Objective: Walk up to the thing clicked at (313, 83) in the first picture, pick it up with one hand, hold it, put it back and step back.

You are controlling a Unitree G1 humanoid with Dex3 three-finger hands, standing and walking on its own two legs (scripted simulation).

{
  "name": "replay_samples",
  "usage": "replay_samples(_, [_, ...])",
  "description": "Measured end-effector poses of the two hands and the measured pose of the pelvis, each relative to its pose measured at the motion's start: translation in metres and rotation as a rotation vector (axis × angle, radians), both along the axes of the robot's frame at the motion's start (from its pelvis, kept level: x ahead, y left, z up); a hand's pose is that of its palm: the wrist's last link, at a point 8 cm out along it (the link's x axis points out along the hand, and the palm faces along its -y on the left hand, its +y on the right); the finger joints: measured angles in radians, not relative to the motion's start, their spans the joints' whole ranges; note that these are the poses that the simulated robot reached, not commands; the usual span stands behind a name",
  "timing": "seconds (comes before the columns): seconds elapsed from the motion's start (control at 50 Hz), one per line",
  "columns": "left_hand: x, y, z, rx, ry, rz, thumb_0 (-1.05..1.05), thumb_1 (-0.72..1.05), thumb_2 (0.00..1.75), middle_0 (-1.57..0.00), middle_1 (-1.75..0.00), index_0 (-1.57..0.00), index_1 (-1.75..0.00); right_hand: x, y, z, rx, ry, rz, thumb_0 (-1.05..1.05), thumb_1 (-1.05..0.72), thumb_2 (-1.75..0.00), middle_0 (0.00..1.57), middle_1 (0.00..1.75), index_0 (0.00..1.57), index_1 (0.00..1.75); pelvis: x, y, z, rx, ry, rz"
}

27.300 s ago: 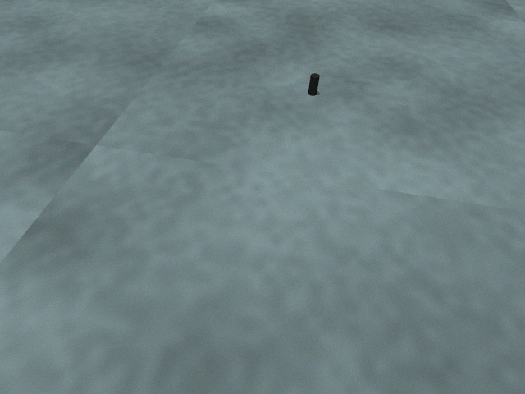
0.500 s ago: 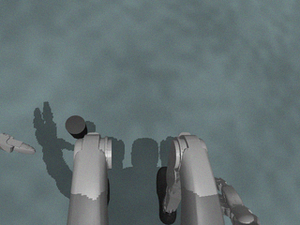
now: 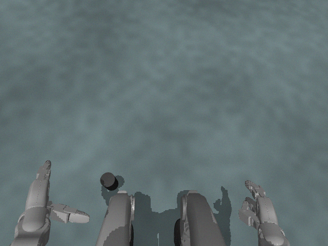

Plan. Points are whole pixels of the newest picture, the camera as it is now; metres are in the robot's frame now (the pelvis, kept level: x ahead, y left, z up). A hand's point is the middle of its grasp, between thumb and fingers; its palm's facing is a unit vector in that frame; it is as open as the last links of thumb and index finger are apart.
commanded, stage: home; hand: left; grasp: from the side
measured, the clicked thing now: (109, 182) +0.34 +0.21 -0.52
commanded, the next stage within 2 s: none
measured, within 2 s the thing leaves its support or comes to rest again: neither
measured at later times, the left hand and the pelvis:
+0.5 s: hand (45, 200) +0.22 +0.20 +0.08, palm faces +0.12 -0.94 -0.31, open 17.3 cm; pelvis +0.05 +0.02 +0.12, yaw +1 degrees
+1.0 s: hand (53, 201) +0.21 +0.19 +0.07, palm faces +0.12 -0.95 -0.29, open 17.6 cm; pelvis +0.05 +0.00 +0.13, yaw +2 degrees
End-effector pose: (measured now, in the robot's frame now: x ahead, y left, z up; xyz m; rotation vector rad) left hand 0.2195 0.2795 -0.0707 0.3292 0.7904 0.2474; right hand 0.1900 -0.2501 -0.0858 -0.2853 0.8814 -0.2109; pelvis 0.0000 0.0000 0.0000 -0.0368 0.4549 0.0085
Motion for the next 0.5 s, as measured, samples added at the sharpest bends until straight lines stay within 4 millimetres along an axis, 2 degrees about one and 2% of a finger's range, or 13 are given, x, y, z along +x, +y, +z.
replay_samples(0.12, [-0.008, -0.014, 0.05, -0.033, 0.027, 0.026, -0.01, -0.46, 0.11, -0.07, -0.07, -0.06, -0.07, 0.0, 0.005, 0.055, -0.01, -0.039, -0.019, 0.01, -0.9, -0.9, 0.2, 0.3, 0.2, 0.3, 0.016, 0.002, 0.047, -0.001, -0.073, 0.008])
replay_samples(0.26, [-0.015, -0.025, 0.109, -0.05, 0.013, 0.03, -0.01, -0.46, 0.11, -0.07, -0.07, -0.06, -0.07, -0.005, 0.016, 0.102, -0.005, -0.079, -0.05, 0.01, -0.9, -0.9, 0.2, 0.3, 0.2, 0.3, 0.033, 0.007, 0.09, -0.004, -0.166, 0.014])
replay_samples(0.4, [-0.02, -0.033, 0.161, -0.059, -0.049, 0.008, -0.01, -0.49, 0.09, -0.06, -0.06, -0.06, -0.06, -0.003, 0.029, 0.132, 0.014, -0.152, -0.064, 0.01, -0.9, -0.9, 0.2, 0.3, 0.2, 0.3, 0.045, 0.014, 0.116, -0.005, -0.24, 0.015])
replay_samples(0.5, [-0.025, -0.034, 0.177, -0.066, -0.074, 0.006, 0.0, -0.51, 0.08, -0.06, -0.06, -0.06, -0.06, 0.006, 0.036, 0.143, 0.026, -0.195, -0.044, 0.01, -0.9, -0.9, 0.2, 0.3, 0.2, 0.3, 0.048, 0.016, 0.124, -0.003, -0.274, 0.016])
